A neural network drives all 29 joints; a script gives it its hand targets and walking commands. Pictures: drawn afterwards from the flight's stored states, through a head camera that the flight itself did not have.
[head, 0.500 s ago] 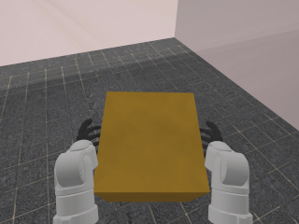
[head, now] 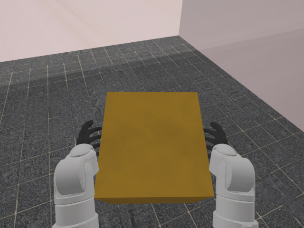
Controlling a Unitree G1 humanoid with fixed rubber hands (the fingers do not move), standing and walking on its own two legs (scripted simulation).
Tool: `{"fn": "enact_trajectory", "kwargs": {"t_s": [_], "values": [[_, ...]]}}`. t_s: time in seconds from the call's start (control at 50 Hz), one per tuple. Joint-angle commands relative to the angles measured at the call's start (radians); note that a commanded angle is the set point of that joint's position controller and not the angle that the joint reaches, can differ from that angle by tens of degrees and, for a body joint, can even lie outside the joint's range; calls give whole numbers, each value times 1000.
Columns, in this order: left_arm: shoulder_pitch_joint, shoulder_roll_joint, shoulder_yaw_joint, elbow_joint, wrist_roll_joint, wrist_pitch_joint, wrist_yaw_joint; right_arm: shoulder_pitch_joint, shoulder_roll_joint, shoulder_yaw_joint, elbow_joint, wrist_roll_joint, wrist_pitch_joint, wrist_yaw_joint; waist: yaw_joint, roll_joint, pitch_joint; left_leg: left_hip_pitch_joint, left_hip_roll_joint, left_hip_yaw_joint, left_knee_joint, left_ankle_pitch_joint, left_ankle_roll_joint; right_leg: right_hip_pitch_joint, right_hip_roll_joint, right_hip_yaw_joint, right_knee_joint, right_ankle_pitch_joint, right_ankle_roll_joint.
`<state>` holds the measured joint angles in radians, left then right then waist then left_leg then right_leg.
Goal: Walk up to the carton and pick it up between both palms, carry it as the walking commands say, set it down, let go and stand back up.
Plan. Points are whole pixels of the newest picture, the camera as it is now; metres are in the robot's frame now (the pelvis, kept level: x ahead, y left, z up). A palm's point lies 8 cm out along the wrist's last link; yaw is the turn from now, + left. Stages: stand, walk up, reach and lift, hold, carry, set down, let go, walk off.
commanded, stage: carry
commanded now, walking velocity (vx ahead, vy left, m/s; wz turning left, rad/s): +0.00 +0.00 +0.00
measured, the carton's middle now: (152, 150) +0.32 +0.00 +0.04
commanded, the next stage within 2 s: none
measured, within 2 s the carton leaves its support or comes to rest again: neither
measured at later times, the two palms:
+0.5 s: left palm (80, 161) +0.26 +0.18 +0.09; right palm (213, 161) +0.26 -0.14 +0.09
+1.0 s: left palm (76, 161) +0.26 +0.19 +0.09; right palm (209, 160) +0.26 -0.13 +0.09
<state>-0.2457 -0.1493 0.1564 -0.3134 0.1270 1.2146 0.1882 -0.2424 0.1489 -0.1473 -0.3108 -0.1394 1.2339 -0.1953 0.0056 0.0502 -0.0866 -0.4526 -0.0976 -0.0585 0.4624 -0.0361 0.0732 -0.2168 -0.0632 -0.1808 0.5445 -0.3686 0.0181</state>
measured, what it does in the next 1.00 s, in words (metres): steps on the spot: left foot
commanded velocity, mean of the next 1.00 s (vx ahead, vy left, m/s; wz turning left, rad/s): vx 0.00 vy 0.00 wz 0.00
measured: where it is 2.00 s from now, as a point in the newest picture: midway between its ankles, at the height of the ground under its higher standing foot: outside the picture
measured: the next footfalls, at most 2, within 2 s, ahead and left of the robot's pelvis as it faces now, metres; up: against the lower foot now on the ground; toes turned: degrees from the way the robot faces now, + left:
left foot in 0.08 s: +0.15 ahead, +0.05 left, +0.00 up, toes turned -5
right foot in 1.92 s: +0.03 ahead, -0.11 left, +0.00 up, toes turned -10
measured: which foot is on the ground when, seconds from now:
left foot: down 0.00-0.00, up 0.02-0.06, down 0.08-1.00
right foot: down 0.00-1.00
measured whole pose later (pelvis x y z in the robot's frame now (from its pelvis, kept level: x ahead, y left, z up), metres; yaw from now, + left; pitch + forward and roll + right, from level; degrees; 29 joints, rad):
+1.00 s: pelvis -0.01 +0.02 +0.00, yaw +0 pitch +0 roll -4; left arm -0.21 -0.14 0.13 -0.26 0.13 1.15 0.19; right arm -0.21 0.14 -0.15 -0.25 -0.12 1.16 -0.19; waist 0.00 0.05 -0.05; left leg -0.43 -0.09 -0.05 0.46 -0.04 0.08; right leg -0.21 -0.07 -0.18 0.57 -0.50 0.02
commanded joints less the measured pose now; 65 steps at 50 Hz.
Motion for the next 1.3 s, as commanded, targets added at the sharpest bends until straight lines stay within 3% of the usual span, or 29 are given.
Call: {"fn": "enact_trajectory", "kwargs": {"t_s": [0.0,0.06,0.12,0.16,0.24,0.34,0.38,0.42,0.44,0.46,0.48,0.5,0.52,0.6,0.76,0.82,0.84,0.88,0.94,0.96,0.98,1.0,1.1,1.12,1.14,1.18,1.2,1.24,1.28], "values": [[-330,-819,-610,-32,-359,-4,-230,-346,833,598,16,367,-14,218,-28,-238,-104,161,75,55,287,-199,-51,-162,-255,187,-304,-333,-140],[-342,-849,-613,-65,-377,-10,-234,-430,850,625,-99,414,-26,219,-47,-141,-82,152,117,18,-12,-109,-32,-51,-140,45,-109,-87,-68],[-361,-827,-626,-101,-382,-10,-207,-394,785,550,-99,406,-29,216,-39,202,-251,318,278,-256,-124,214,4,-37,11,-19,196,-236,-23],[-428,-869,-683,-165,-423,-22,-212,-399,849,598,-106,421,-33,227,-22,116,-284,304,299,-326,-207,38,-4,-49,45,23,135,-261,-29],[-384,-915,-685,-139,-434,-21,-216,-425,880,640,-173,428,-37,224,-8,72,-378,369,213,-181,-156,133,-13,84,38,5,-92,-174,-40],[-355,-842,-649,-128,-398,-15,-217,-410,844,608,-152,396,-33,204,-22,-55,-246,169,67,22,-73,-193,-100,55,-108,95,-218,-332,-93],[-379,-843,-646,-128,-392,-15,-213,-396,846,599,-119,398,-30,215,-37,-89,-226,217,92,4,12,-232,-58,-58,-149,87,-163,-342,-84],[-377,-657,-437,266,-218,-75,-232,-357,658,389,302,227,-92,234,-38,-117,-182,246,91,13,25,-180,-69,-100,-128,67,-137,-321,-76],[-390,-869,-652,-85,-383,-73,-230,-393,860,609,-49,386,-88,225,-34,-77,-123,166,121,-21,-58,-245,-70,-84,-105,58,-116,-345,-78],[-350,-793,-532,121,-307,-95,-234,-460,766,524,43,337,-112,228,-34,-28,-78,147,118,-40,-132,-314,-91,-95,-69,16,-85,-383,-74],[-514,-904,-683,-203,-418,-93,-226,-567,883,643,-222,436,-114,229,-27,75,-156,144,138,-72,-189,-325,-107,-56,-26,-47,-6,-323,-60],[-345,-727,-498,148,-280,-104,-229,-462,699,463,129,310,-122,236,-27,103,-183,163,154,-104,-260,-338,-115,-3,4,-42,-29,-323,-66],[-480,-873,-657,-114,-403,-107,-224,-597,860,627,-166,431,-133,234,-11,91,-292,188,161,-106,-260,-214,-119,101,20,-42,-67,-227,-71],[-379,-871,-687,-182,-434,-56,-210,-444,844,612,-209,419,-77,213,-18,80,-382,356,203,-128,-198,115,-78,145,22,-30,-57,-174,-64],[-321,-815,-662,-189,-403,-25,-201,-351,823,590,-160,390,-31,196,-35,-27,-280,283,118,-4,-135,-10,-82,98,-69,10,-138,-229,-84],[-269,-707,-537,37,-327,-63,-220,-355,726,498,42,330,-72,205,-42,-112,-269,309,67,42,12,-143,-69,4,-122,71,-179,-312,-112],[-398,-807,-637,-135,-387,-67,-216,-426,805,592,-123,382,-82,205,-42,-119,-271,293,103,10,-6,-145,-65,-19,-109,49,-148,-306,-104],[-328,-731,-536,82,-301,-120,-233,-405,719,506,64,309,-131,218,-42,-124,-178,286,97,18,55,-214,-67,-130,-114,63,-130,-361,-109],[-376,-872,-678,-196,-422,-100,-216,-485,874,624,-187,443,-113,219,-41,129,-146,176,169,-97,-289,-288,-133,28,20,-78,16,-309,-75],[-475,-860,-680,-218,-427,-91,-214,-559,851,612,-198,436,-108,217,-37,111,-246,171,194,-158,-311,-230,-112,103,58,-76,6,-228,-81],[-326,-623,-407,133,-224,-112,-218,-438,589,343,153,232,-129,226,-26,109,-283,210,183,-169,-318,-221,-110,108,61,-69,11,-230,-81],[-405,-871,-697,-167,-419,-89,-201,-474,823,601,-198,406,-110,213,-17,173,-342,279,174,-142,-299,-164,-114,105,68,-69,-17,-214,-77],[-326,-814,-648,-126,-404,-52,-198,-374,778,549,-135,358,-66,184,-36,27,-354,358,144,-43,-205,32,-96,178,6,-45,-153,-202,-85],[-296,-636,-451,216,-277,-96,-221,-398,622,405,168,246,-108,201,-31,-39,-345,368,123,-15,-173,68,-84,167,-25,-33,-195,-178,-75],[-382,-689,-552,8,-340,-123,-221,-425,692,487,13,298,-134,202,-31,-82,-327,309,110,-3,-141,17,-84,151,-73,14,-187,-189,-84],[-349,-848,-667,-146,-419,-120,-224,-483,834,640,-226,408,-139,201,-34,-63,-261,298,128,-14,-123,16,-71,91,-71,6,-142,-232,-93],[-434,-769,-600,-53,-371,-130,-219,-473,774,528,-28,342,-143,205,-42,-18,-297,328,110,-11,-149,-51,-99,90,-58,-22,-105,-270,-99],[-420,-866,-698,-200,-424,-112,-213,-458,860,609,-190,397,-128,206,-32,49,-297,297,173,-81,-213,20,-104,114,-2,-50,-48,-198,-88],[-331,-794,-592,-20,-374,-104,-213,-446,772,545,-85,361,-119,203,-32,29,-326,341,182,-99,-225,56,-93,139,21,-54,-59,-225,-100]]}}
